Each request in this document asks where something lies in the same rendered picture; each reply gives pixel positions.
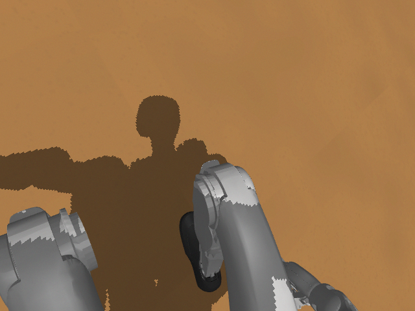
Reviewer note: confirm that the right robot arm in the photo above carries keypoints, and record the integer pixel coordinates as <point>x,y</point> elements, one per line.
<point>324,297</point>

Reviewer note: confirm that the right robot foot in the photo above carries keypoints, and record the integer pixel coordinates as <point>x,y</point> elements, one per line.
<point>191,248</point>

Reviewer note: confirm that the right robot hand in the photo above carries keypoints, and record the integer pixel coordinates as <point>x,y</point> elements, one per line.
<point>301,281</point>

